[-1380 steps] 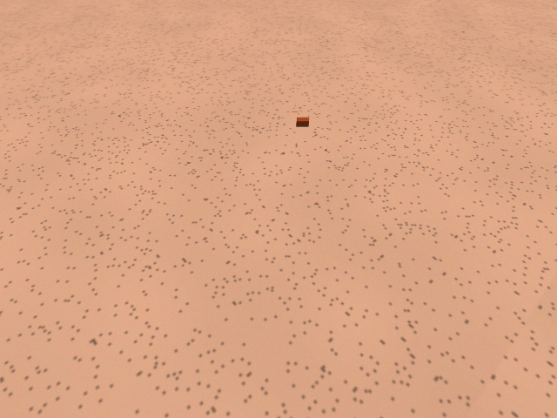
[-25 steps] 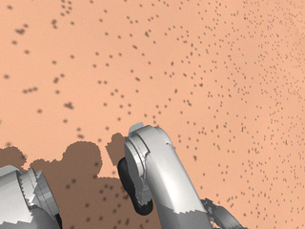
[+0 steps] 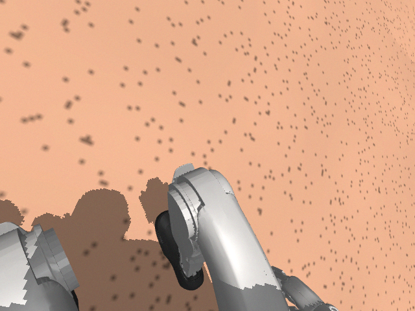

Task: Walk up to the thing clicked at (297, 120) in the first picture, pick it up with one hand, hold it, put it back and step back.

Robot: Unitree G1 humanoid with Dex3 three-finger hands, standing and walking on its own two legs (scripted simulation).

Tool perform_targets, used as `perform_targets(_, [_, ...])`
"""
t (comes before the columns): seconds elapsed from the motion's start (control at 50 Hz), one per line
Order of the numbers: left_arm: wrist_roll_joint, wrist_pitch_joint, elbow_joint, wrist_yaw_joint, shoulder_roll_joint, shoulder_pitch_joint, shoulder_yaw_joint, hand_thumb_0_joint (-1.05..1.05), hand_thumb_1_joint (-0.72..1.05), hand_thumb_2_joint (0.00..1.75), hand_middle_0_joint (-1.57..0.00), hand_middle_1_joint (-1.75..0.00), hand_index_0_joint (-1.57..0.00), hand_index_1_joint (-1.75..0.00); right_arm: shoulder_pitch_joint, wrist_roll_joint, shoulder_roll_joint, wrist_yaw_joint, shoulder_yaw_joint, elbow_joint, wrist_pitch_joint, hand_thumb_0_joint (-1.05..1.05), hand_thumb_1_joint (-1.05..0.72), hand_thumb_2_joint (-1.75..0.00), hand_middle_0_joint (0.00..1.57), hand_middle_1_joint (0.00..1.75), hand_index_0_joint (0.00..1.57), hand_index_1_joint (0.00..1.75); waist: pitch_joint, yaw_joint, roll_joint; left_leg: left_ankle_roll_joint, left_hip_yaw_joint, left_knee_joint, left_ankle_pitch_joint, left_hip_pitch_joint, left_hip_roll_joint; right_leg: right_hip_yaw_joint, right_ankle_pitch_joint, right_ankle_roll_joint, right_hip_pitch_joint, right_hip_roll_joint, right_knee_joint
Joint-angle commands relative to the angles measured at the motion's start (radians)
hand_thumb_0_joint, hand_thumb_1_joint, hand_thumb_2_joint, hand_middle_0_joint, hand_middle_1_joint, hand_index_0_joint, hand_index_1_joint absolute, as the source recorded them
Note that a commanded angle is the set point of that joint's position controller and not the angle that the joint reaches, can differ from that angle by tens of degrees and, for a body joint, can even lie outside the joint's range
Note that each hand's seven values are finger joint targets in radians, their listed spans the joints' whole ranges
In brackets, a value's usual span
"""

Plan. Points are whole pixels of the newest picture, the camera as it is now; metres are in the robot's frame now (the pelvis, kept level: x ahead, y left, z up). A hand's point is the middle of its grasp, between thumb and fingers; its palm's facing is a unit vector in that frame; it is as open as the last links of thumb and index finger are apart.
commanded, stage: rest palm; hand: left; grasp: from above
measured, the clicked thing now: out of the picture +0.47 +0.38 -0.29
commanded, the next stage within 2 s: close in 0.84 s
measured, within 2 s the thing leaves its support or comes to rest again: neither
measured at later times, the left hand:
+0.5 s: hand out of the picture +0.46 +0.37 -0.24, palm faces -0.41 -0.16 -0.90, open 14.3 cm
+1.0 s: hand out of the picture +0.46 +0.37 -0.24, palm faces -0.41 -0.16 -0.90, open 14.1 cm
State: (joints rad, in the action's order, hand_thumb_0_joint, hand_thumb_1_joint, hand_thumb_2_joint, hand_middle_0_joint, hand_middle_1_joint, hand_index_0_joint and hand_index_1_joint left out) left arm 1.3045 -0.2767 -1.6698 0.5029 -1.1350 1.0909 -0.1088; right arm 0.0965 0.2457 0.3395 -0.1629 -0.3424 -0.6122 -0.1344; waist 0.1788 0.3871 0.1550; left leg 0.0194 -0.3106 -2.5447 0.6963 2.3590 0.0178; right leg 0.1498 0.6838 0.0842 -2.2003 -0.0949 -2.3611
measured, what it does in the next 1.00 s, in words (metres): stands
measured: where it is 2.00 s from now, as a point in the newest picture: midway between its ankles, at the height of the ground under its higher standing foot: (132, 293)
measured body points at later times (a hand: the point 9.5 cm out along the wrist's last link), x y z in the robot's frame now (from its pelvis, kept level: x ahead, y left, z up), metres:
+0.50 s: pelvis +0.00 +0.00 +0.00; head +0.27 +0.15 +0.32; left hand +0.47 +0.37 -0.19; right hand +0.06 -0.25 -0.05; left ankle +0.06 +0.13 -0.27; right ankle +0.12 -0.13 -0.27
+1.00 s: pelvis +0.00 +0.00 +0.00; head +0.27 +0.15 +0.32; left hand +0.47 +0.37 -0.19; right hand +0.07 -0.25 -0.05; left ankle +0.06 +0.13 -0.27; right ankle +0.12 -0.13 -0.27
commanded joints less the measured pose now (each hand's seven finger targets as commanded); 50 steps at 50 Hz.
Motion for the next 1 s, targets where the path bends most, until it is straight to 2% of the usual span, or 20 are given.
perform_targets(0.0, [-0.017, 0.008, 0.091, 0.054, -0.23, 0.238, -0.002, 0.0, -0.56, 1.03, -0.06, -0.91, -0.04, -0.94, 0.183, -0.007, 0.334, 0.003, 0.098, -0.012, -0.004, 0.0, -0.89, -0.9, 0.2, 0.3, 0.2, 0.3, -0.588, 0.056, -0.577, -0.018, 0.115, 0.26, -0.236, -0.551, 0.049, 0.149, -0.274, -0.095, 0.263, -0.018, 0.177])
perform_targets(0.04, [-0.016, 0.006, 0.084, 0.06, -0.233, 0.231, 0.006, 0.0, -0.56, 1.03, -0.06, -0.92, -0.04, -0.95, 0.172, -0.005, 0.333, 0.004, 0.095, -0.007, -0.006, 0.0, -0.89, -0.9, 0.2, 0.3, 0.2, 0.3, -0.591, 0.056, -0.569, -0.022, 0.123, 0.263, -0.203, -0.527, 0.048, 0.143, -0.26, -0.095, 0.293, -0.023, 0.189])
perform_targets(0.08, [-0.006, 0.012, 0.085, 0.066, -0.252, 0.237, -0.004, 0.0, -0.56, 1.03, -0.06, -0.92, -0.04, -0.95, 0.177, -0.003, 0.338, 0.004, 0.091, -0.008, -0.01, 0.0, -0.89, -0.9, 0.2, 0.3, 0.2, 0.3, -0.61, 0.052, -0.584, -0.018, 0.12, 0.265, -0.231, -0.554, 0.05, 0.146, -0.28, -0.094, 0.3, -0.022, 0.182])
perform_targets(0.1, [-0.012, 0.016, 0.087, 0.061, -0.233, 0.235, 0.006, 0.0, -0.56, 1.03, -0.07, -0.92, -0.04, -0.95, 0.173, -0.007, 0.336, 0.001, 0.093, -0.007, -0.014, 0.0, -0.89, -0.9, 0.2, 0.3, 0.2, 0.3, -0.607, 0.05, -0.59, -0.016, 0.117, 0.262, -0.243, -0.563, 0.05, 0.143, -0.284, -0.095, 0.281, -0.02, 0.172])
perform_targets(0.12, [-0.019, 0.013, 0.087, 0.068, -0.253, 0.243, -0.008, 0.0, -0.56, 1.03, -0.06, -0.92, -0.04, -0.95, 0.166, -0.006, 0.335, 0.002, 0.088, -0.011, -0.014, 0.0, -0.89, -0.9, 0.2, 0.3, 0.2, 0.3, -0.609, 0.049, -0.589, -0.016, 0.114, 0.26, -0.237, -0.55, 0.052, 0.148, -0.278, -0.095, 0.28, -0.021, 0.175])
perform_targets(0.22, [-0.023, 0.024, 0.086, 0.082, -0.256, 0.25, -0.006, 0.0, -0.55, 1.02, -0.07, -0.93, -0.04, -0.95, 0.17, -0.004, 0.34, 0.003, 0.088, -0.003, -0.027, 0.0, -0.89, -0.9, 0.2, 0.3, 0.2, 0.3, -0.601, 0.06, -0.583, -0.02, 0.125, 0.259, -0.21, -0.535, 0.051, 0.138, -0.271, -0.093, 0.304, -0.021, 0.189])
perform_targets(0.28, [-0.023, 0.03, 0.103, 0.083, -0.259, 0.252, -0.009, 0.0, -0.56, 1.03, -0.07, -0.92, -0.04, -0.95, 0.164, -0.003, 0.344, 0.002, 0.093, -0.005, -0.03, 0.0, -0.89, -0.9, 0.2, 0.3, 0.2, 0.3, -0.619, 0.052, -0.616, -0.012, 0.114, 0.271, -0.217, -0.571, 0.056, 0.145, -0.268, -0.096, 0.289, -0.023, 0.179])
perform_targets(0.38, [-0.03, 0.048, 0.133, 0.073, -0.251, 0.281, -0.01, 0.0, -0.55, 1.02, -0.07, -0.93, -0.04, -0.95, 0.186, -0.008, 0.345, -0.006, 0.093, -0.015, -0.038, 0.0, -0.89, -0.9, 0.2, 0.3, 0.2, 0.3, -0.619, 0.069, -0.628, -0.013, 0.119, 0.26, -0.249, -0.571, 0.056, 0.141, -0.296, -0.093, 0.296, -0.019, 0.183])
perform_targets(0.4, [-0.033, 0.054, 0.097, 0.067, -0.236, 0.258, 0.003, 0.0, -0.54, 1.01, -0.07, -0.93, -0.05, -0.95, 0.182, -0.006, 0.341, -0.007, 0.091, -0.007, -0.039, 0.0, -0.89, -0.9, 0.2, 0.3, 0.2, 0.3, -0.603, 0.07, -0.603, -0.016, 0.122, 0.259, -0.234, -0.557, 0.054, 0.137, -0.287, -0.094, 0.299, -0.02, 0.184])
perform_targets(0.42, [-0.04, 0.051, 0.114, 0.065, -0.256, 0.261, -0.014, 0.0, -0.55, 1.03, -0.07, -0.92, -0.04, -0.95, 0.178, -0.009, 0.342, -0.007, 0.089, -0.012, -0.037, 0.0, -0.89, -0.9, 0.2, 0.3, 0.2, 0.3, -0.612, 0.063, -0.606, -0.015, 0.118, 0.262, -0.239, -0.547, 0.056, 0.142, -0.29, -0.093, 0.303, -0.023, 0.187])
perform_targets(0.48, [-0.043, 0.053, 0.07, 0.04, -0.224, 0.228, 0.019, 0.0, -0.55, 1.02, -0.07, -0.93, -0.04, -0.95, 0.172, -0.009, 0.347, -0.004, 0.091, -0.006, -0.034, 0.0, -0.89, -0.9, 0.2, 0.3, 0.2, 0.3, -0.583, 0.066, -0.579, -0.016, 0.114, 0.264, -0.213, -0.536, 0.055, 0.143, -0.264, -0.095, 0.284, -0.022, 0.188])
perform_targets(0.56, [-0.061, 0.041, 0.069, 0.029, -0.242, 0.226, 0.01, 0.0, -0.54, 1.01, -0.07, -0.94, -0.05, -0.96, 0.165, -0.012, 0.338, 0.0, 0.076, 0.0, -0.03, 0.0, -0.89, -0.9, 0.2, 0.3, 0.2, 0.3, -0.578, 0.058, -0.556, -0.022, 0.115, 0.265, -0.196, -0.508, 0.051, 0.142, -0.257, -0.094, 0.307, -0.021, 0.198])
perform_targets(0.66, [-0.056, 0.014, 0.111, 0.027, -0.251, 0.225, 0.006, 0.0, -0.52, 1.0, -0.07, -0.94, -0.06, -0.95, 0.164, -0.013, 0.341, -0.001, 0.07, 0.0, -0.028, 0.0, -0.89, -0.9, 0.2, 0.3, 0.2, 0.3, -0.602, 0.059, -0.574, -0.015, 0.103, 0.259, -0.245, -0.567, 0.058, 0.148, -0.279, -0.092, 0.302, -0.02, 0.185])
perform_targets(0.72, [-0.044, 0.0, 0.145, 0.048, -0.285, 0.254, -0.012, 0.0, -0.53, 1.02, -0.07, -0.92, -0.05, -0.94, 0.151, -0.01, 0.345, 0.002, 0.066, 0.002, -0.023, 0.0, -0.89, -0.9, 0.2, 0.3, 0.2, 0.3, -0.634, 0.049, -0.599, -0.013, 0.102, 0.257, -0.251, -0.576, 0.059, 0.152, -0.287, -0.094, 0.312, -0.022, 0.18])
perform_targets(0.78, [-0.03, 0.003, 0.122, 0.06, -0.259, 0.246, 0.013, 0.0, -0.52, 1.01, -0.08, -0.92, -0.05, -0.94, 0.156, -0.005, 0.347, 0.002, 0.075, -0.003, -0.026, 0.0, -0.89, -0.9, 0.2, 0.3, 0.2, 0.3, -0.604, 0.064, -0.601, -0.016, 0.118, 0.257, -0.217, -0.549, 0.057, 0.143, -0.272, -0.095, 0.316, -0.026, 0.189])
perform_targets(0.82, [-0.029, 0.005, 0.134, 0.074, -0.264, 0.271, 0.008, 0.0, -0.52, 1.02, -0.08, -0.92, -0.06, -0.95, 0.15, -0.001, 0.347, 0.006, 0.076, -0.004, -0.025, 0.0, -0.89, -0.9, 0.2, 0.3, 0.2, 0.3, -0.614, 0.055, -0.607, -0.014, 0.118, 0.262, -0.218, -0.559, 0.059, 0.149, -0.276, -0.095, 0.313, -0.026, 0.194])
perform_targets(0.86, [-0.031, 0.01, 0.135, 0.079, -0.254, 0.288, 0.012, 0.0, -0.51, 1.0, -0.08, -0.93, -0.06, -0.95, 0.158, 0.0, 0.349, 0.003, 0.077, -0.004, -0.027, 0.0, -0.89, -0.9, 0.2, 0.3, 0.2, 0.3, -0.596, 0.063, -0.623, -0.011, 0.115, 0.272, -0.216, -0.551, 0.057, 0.152, -0.276, -0.095, 0.301, -0.022, 0.193])
perform_targets(0.88, [-0.017, 0.022, 0.083, 0.076, -0.245, 0.246, 0.022, 0.0, -0.51, 1.01, -0.07, -0.95, -0.06, -0.96, 0.165, 0.001, 0.351, 0.003, 0.079, -0.007, -0.03, 0.0, -0.89, -0.9, 0.2, 0.3, 0.2, 0.3, -0.583, 0.069, -0.601, -0.011, 0.112, 0.272, -0.212, -0.565, 0.059, 0.152, -0.269, -0.096, 0.288, -0.023, 0.187])
perform_targets(0.94, [-0.029, 0.035, 0.039, 0.078, -0.235, 0.243, 0.022, 0.0, -0.48, 0.98, -0.08, -0.97, -0.07, -0.97, 0.173, 0.001, 0.347, 0.004, 0.073, -0.011, -0.029, 0.0, -0.88, -0.89, 0.2, 0.3, 0.2, 0.3, -0.571, 0.081, -0.567, -0.018, 0.113, 0.264, -0.206, -0.525, 0.057, 0.15, -0.274, -0.09, 0.304, -0.023, 0.199])
perform_targets(0.98, [-0.033, 0.037, 0.089, 0.076, -0.253, 0.281, 0.022, 0.0, -0.47, 0.97, -0.08, -0.97, -0.08, -0.97, 0.166, 0.001, 0.352, 0.005, 0.075, -0.006, -0.029, 0.0, -0.88, -0.9, 0.2, 0.3, 0.2, 0.3, -0.593, 0.072, -0.599, -0.013, 0.106, 0.272, -0.228, -0.552, 0.06, 0.15, -0.287, -0.093, 0.302, -0.021, 0.191])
